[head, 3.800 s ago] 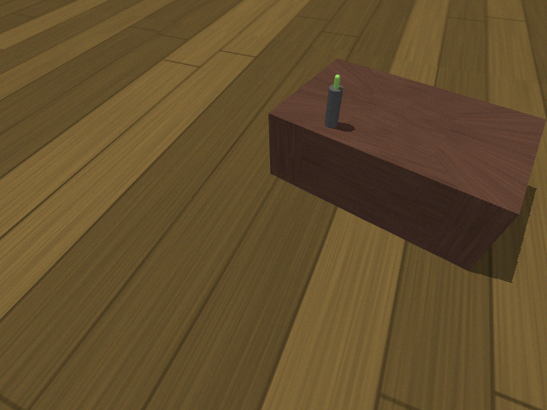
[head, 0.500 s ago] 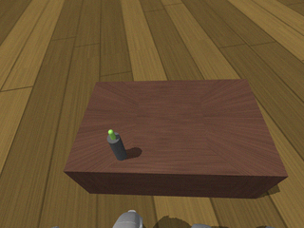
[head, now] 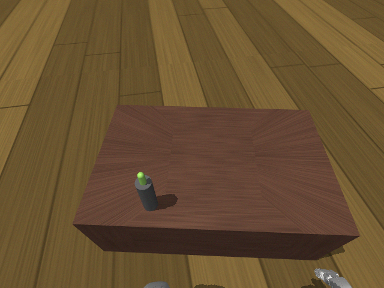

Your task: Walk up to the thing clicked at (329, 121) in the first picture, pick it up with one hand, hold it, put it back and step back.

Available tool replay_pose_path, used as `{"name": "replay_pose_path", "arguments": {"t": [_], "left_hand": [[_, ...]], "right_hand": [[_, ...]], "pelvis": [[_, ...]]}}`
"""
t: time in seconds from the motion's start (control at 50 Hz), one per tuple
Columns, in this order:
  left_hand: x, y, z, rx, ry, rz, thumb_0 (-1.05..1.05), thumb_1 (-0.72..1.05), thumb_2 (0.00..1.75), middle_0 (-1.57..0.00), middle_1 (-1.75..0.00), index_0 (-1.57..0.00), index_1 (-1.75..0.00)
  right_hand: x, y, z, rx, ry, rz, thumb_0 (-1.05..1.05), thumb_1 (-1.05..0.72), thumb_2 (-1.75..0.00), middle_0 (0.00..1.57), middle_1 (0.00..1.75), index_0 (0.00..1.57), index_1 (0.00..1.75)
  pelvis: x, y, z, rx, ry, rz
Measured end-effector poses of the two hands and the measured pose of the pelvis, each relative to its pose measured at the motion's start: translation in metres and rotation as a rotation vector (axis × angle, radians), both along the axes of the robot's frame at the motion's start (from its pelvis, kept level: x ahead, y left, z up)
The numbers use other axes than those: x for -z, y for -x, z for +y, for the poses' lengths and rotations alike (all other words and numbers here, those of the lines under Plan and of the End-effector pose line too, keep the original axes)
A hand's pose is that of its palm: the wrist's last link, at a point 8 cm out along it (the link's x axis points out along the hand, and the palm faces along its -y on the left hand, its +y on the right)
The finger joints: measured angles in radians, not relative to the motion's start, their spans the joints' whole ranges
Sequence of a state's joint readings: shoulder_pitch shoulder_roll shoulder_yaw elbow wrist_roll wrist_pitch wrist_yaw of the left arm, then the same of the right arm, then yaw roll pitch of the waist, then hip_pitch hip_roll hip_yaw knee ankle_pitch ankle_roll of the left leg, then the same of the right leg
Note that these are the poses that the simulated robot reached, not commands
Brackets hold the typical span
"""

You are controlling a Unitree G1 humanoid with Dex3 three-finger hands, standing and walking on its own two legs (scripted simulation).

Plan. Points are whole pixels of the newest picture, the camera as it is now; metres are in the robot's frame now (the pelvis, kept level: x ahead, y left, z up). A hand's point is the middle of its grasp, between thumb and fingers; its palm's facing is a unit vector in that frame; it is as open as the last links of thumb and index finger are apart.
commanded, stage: walk up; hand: left
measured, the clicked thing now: (146, 190) +0.44 +0.20 -0.26
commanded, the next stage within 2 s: stand in 0.88 s
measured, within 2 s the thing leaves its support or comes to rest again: neither
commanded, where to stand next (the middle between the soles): +0.05 -0.02 m, yaw +1 degrees
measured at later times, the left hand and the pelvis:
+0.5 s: hand out of the picture +0.11 +0.25 -0.14, palm faces +0.00 -0.95 -0.31, open 7.4 cm; pelvis +0.01 +0.00 +0.01, yaw +0 degrees
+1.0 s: hand out of the picture +0.09 +0.25 -0.14, palm faces -0.01 -0.95 -0.32, open 7.4 cm; pelvis +0.02 +0.00 +0.02, yaw +0 degrees
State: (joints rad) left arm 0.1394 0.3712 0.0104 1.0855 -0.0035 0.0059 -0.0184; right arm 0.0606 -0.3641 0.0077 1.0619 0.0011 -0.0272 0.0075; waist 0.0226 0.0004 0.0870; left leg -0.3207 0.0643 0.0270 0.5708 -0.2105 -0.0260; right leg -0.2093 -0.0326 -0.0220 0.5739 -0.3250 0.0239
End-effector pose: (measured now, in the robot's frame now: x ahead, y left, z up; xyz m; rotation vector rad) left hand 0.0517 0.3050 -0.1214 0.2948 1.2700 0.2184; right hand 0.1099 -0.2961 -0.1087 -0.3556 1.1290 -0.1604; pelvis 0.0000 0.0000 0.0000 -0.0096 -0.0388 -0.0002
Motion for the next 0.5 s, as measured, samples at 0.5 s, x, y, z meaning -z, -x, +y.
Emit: {"name": "replay_pose_path", "arguments": {"t": [0.5], "left_hand": [[-0.016,-0.050,-0.014,0.024,0.027,-0.063,0.00,0.91,0.90,-0.21,-0.30,-0.20,-0.30]], "right_hand": [[-0.007,0.034,-0.011,0.082,0.007,0.102,0.00,-0.91,-0.90,0.20,0.30,0.20,0.30]], "pelvis": [[-0.014,-0.010,-0.003,-0.003,-0.003,-0.003]]}}
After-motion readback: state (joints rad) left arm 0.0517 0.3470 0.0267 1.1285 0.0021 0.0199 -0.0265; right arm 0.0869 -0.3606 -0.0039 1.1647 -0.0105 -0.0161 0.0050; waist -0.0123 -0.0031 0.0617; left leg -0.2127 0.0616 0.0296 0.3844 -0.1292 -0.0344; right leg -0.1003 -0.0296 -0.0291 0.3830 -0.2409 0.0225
